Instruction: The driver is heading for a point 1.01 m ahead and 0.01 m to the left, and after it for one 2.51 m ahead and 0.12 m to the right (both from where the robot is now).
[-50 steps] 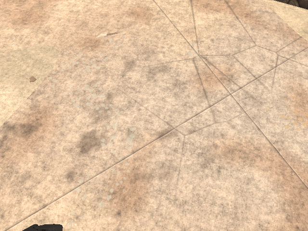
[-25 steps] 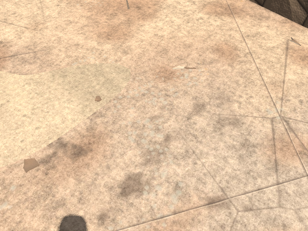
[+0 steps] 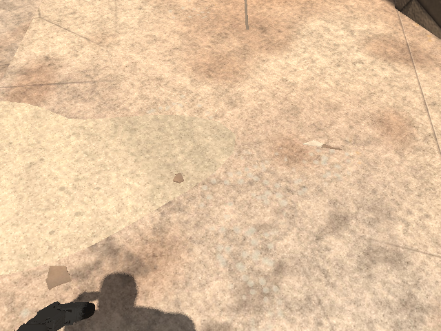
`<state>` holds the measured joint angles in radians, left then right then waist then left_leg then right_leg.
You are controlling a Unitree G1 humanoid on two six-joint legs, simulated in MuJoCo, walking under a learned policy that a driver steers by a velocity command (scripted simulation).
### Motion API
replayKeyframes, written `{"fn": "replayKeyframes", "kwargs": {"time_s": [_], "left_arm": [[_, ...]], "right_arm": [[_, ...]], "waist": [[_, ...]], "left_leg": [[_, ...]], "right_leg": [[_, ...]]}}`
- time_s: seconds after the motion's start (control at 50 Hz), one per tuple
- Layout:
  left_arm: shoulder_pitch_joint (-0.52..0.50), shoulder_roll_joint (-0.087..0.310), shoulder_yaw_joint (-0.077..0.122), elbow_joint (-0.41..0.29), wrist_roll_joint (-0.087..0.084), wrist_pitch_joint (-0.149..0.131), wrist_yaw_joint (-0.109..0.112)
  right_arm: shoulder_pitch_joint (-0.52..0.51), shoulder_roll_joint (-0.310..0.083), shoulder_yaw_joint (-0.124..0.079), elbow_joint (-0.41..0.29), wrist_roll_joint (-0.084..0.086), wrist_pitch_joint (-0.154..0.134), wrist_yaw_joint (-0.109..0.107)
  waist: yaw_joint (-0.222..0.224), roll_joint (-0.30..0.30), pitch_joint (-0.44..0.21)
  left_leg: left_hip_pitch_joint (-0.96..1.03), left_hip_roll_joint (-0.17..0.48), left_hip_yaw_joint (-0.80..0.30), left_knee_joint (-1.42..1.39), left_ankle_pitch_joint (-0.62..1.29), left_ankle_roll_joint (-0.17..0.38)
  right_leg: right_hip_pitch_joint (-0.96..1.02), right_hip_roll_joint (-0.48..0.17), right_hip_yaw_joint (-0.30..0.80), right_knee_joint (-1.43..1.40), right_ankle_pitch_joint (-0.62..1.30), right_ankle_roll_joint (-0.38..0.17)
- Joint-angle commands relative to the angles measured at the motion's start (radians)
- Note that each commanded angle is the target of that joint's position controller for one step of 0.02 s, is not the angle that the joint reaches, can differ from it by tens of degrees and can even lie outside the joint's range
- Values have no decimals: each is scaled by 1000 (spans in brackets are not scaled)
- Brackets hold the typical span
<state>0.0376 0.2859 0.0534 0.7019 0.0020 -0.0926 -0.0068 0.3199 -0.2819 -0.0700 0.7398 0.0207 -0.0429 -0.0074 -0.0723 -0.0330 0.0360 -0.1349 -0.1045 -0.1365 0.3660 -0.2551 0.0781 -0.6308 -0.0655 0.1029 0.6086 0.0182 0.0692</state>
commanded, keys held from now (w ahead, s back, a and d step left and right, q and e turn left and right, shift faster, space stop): w+q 0.32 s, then w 0.30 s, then w+e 0.38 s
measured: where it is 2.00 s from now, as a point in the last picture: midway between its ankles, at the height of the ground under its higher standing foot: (179, 182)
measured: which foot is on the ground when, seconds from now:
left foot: down 0.00-0.12, up 0.14-0.60, down 0.62-1.00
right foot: up 0.00-0.10, down 0.12-0.64, up 0.66-1.00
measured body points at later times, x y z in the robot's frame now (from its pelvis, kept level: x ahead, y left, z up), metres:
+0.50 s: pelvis +0.27 -0.02 +0.00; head +0.30 -0.01 +0.45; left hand +0.20 +0.26 -0.13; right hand +0.54 -0.19 -0.08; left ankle +0.38 +0.18 -0.70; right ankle +0.21 -0.15 -0.74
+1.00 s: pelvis +0.53 +0.10 +0.00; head +0.55 +0.10 +0.45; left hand +0.64 +0.38 -0.11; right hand +0.62 -0.17 -0.12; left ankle +0.43 +0.17 -0.74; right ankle +0.73 -0.03 -0.69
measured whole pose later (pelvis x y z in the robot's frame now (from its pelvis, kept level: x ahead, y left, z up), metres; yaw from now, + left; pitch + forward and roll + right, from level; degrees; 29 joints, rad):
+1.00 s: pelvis +0.53 +0.10 +0.00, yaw +9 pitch +1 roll +2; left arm 0.14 0.28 0.05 0.81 -0.02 -0.04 -0.03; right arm 0.32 -0.26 -0.07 0.81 -0.01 -0.09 0.00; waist -0.05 -0.05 0.02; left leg 0.02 -0.04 0.19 0.21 -0.25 0.04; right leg -0.70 -0.11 0.05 0.77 0.05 0.01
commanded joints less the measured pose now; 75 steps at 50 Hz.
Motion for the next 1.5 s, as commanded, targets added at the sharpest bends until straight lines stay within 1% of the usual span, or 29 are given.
{"fn": "replayKeyframes", "kwargs": {"time_s": [0.02, 0.1, 0.12, 0.14, 0.16, 0.18, 0.2, 0.26, 0.44, 0.54, 0.58, 0.62, 0.64, 0.66, 0.68, 0.7, 0.78, 0.9, 1.06, 1.14, 1.16, 1.18, 1.2, 1.22, 1.24, 1.26, 1.3, 1.42, 1.5], "left_arm": [[-93, 91, 21, -86, -11, -25, -13], [65, 143, 51, -48, -10, -45, -13], [192, 184, 65, -32, 9, -50, -6], [309, 269, 83, -17, 27, -44, 0], [346, 250, 83, 12, 4, -33, -10], [286, 155, 58, -11, -5, -28, -8], [238, 120, 46, -17, -1, -19, -3], [169, 76, 27, 1, 12, -16, 3], [224, 147, 44, 81, -8, -15, -1], [318, 187, 50, 143, -32, 12, -1], [314, 209, 54, 157, -39, 24, 2], [305, 197, 42, 163, -37, 32, 11], [307, 135, 15, 136, -6, 25, 10], [414, 25, -21, 119, -5, 4, -2], [331, 141, 9, 133, -39, -10, -8], [249, 163, 19, 97, -60, -15, -11], [275, 102, 20, 125, -36, 25, -2], [178, 57, 15, 90, -25, 48, -4], [-41, 40, -2, -19, -20, 41, -54], [157, 125, 47, -8, -26, 51, -58], [320, 188, 82, 31, -28, 55, -44], [398, 307, 112, 44, -30, 62, -22], [378, 304, 100, 10, -29, 49, -27], [369, 226, 78, 9, -20, 39, -30], [325, 189, 69, 8, -21, 31, -28], [255, 156, 59, -3, -25, 28, -26], [180, 112, 43, -36, -8, 28, -17], [228, 166, 59, -30, -20, 30, 16], [294, 177, 66, -6, -24, 61, 30]], "right_arm": [[26, -166, -46, -47, 7, -3, -10], [-1, -137, -40, -60, -1, 6, -13], [-4, -83, -19, -75, -9, 2, -9], [109, -12, 1, -98, -5, -5, -10], [156, -66, 1, -108, 22, -11, -10], [82, -157, -21, -94, 25, -7, -11], [-6, -174, -28, -109, 11, -1, -11], [-48, -124, -30, -128, 5, 10, 2], [-207, -31, 9, -178, -4, 0, 28], [-338, -40, 14, -225, 1, -13, 52], [-301, -73, 0, -222, -6, -14, 55], [-47, -151, -45, -143, -12, -10, 42], [132, -232, -68, -110, -22, -1, 22], [117, -289, -66, -113, -27, -4, 21], [118, -194, -46, -116, -23, -10, 23], [63, -162, -33, -106, -22, -17, 23], [-96, -71, -13, -89, -33, -50, 29], [-87, -99, -26, -26, -42, -73, 9], [2, -159, -47, 45, -10, -33, -9], [-39, -206, -58, 36, -2, 4, -26], [-44, -195, -50, 30, -2, 4, -32], [39, -84, -16, -12, -40, -14, -23], [29, -50, 9, -34, -30, -55, -8], [-96, -130, -12, -57, 12, -86, 8], [-143, -129, -8, -75, 23, -102, 11], [-146, -124, -9, -66, 1, -106, 4], [-119, -137, -23, -55, -26, -85, -1], [-239, -63, 2, -97, -37, -54, -2], [-343, -70, 3, -127, -25, -65, 13]], "waist": [[-1, 127, -34], [97, 164, -82], [157, 108, -196], [133, -131, -339], [122, -312, -361], [149, -159, -220], [152, -84, -128], [98, -81, -30], [127, -20, 7], [153, -32, 43], [107, -61, 7], [-34, -51, -151], [-98, 77, -294], [-6, 297, -424], [-64, 175, -394], [-48, 164, -232], [76, 133, -83], [77, 88, 2], [4, 68, 63], [142, 123, -90], [226, 87, -175], [179, -153, -274], [155, -174, -424], [207, -72, -345], [184, -32, -224], [132, 33, -140], [70, 0, -91], [95, -25, -43], [139, -63, -53]], "left_leg": [[-65, 223, -199, -54, 133, 132], [-31, 208, -262, 121, 197, 80], [-108, 152, -202, 337, 161, 44], [-396, 10, -66, 677, -183, -30], [-629, 39, -37, 885, -354, -51], [-683, 96, -54, 960, -261, -60], [-671, 130, -13, 957, -178, -63], [-565, 202, 5, 842, -62, -64], [-533, 194, 80, 405, 228, -77], [-494, 164, 141, 228, 183, -40], [-394, 125, 173, 181, 111, -4], [10, 75, 202, 123, 184, 50], [346, 284, -43, 171, 244, 116], [558, 520, -527, 39, 77, 272], [502, 505, -529, -18, -9, 246], [374, 467, -350, -37, 50, 203], [21, 359, -55, -178, 211, 144], [1, 333, 170, -249, 324, 116], [216, 388, 300, -181, 458, 70], [235, 366, 355, 196, 1012, 11], [95, 323, 371, 437, 892, -29], [-317, 200, 357, 815, 198, -97], [-560, 33, 123, 1034, -352, -115], [-671, 98, 26, 1057, -290, -87], [-688, 142, 38, 987, -201, -65], [-638, 184, 45, 889, -138, -66], [-503, 220, 44, 786, -70, -85], [-437, 172, 90, 407, 199, -157], [-327, 81, 103, 191, 346, -154]], "right_leg": [[148, 58, -28, -93, 41, -9], [357, 62, -44, -169, -74, -81], [580, -48, 49, -151, -109, -137], [926, -277, 415, -191, -233, -264], [990, -384, 750, -295, -532, -347], [877, -337, 633, -331, -632, -305], [754, -290, 459, -330, -530, -262], [534, -188, 184, -393, -245, -228], [540, -159, -107, -468, 33, -254], [660, -211, -122, -433, 112, -238], [704, -219, -142, -340, 355, -218], [598, -155, -219, -33, 531, -165], [338, -100, -226, 298, 173, -126], [5, 82, -125, 611, -602, -79], [-83, 44, 9, 707, -608, -89], [-144, 1, -10, 700, -522, -97], [25, -85, -11, 563, -293, -71], [-58, -66, 10, 326, -35, -44], [-85, -25, -119, 27, -26, -112], [236, 111, -226, 5, -197, -200], [504, 128, -181, -58, -142, -242], [880, -120, 250, -66, -156, -384], [1052, -272, 743, -258, -317, -528], [1014, -252, 647, -314, -330, -463], [880, -215, 507, -316, -282, -423], [722, -171, 396, -319, -184, -389], [530, -114, 288, -359, -38, -370], [363, -22, 133, -378, 43, -324], [369, 0, 148, -280, 124, -262]]}}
